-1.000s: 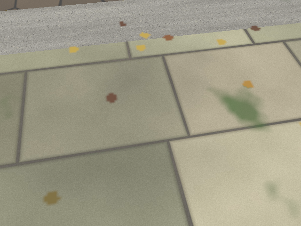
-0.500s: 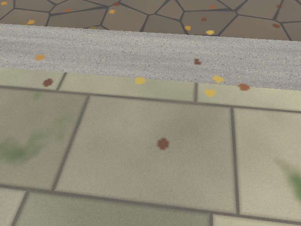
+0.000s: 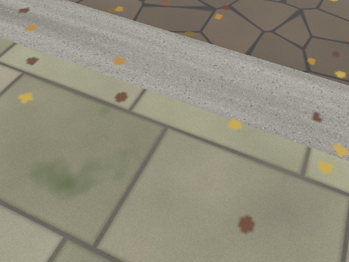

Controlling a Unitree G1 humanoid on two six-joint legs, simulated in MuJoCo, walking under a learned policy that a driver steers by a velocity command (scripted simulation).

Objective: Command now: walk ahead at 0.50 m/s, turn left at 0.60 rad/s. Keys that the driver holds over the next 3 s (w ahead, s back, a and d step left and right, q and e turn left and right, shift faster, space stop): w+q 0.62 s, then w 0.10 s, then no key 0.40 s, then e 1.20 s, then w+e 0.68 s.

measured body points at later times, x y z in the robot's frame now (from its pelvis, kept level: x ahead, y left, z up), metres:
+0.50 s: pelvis +0.29 -0.04 +0.00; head +0.31 -0.04 +0.45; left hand +0.32 +0.25 -0.10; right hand +0.47 -0.29 -0.10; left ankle +0.22 +0.08 -0.65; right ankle +0.33 -0.14 -0.74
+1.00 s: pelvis +0.49 +0.10 +0.00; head +0.52 +0.14 +0.45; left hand +0.45 +0.40 -0.13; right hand +0.75 -0.06 -0.09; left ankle +0.51 +0.20 -0.74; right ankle +0.53 -0.06 -0.66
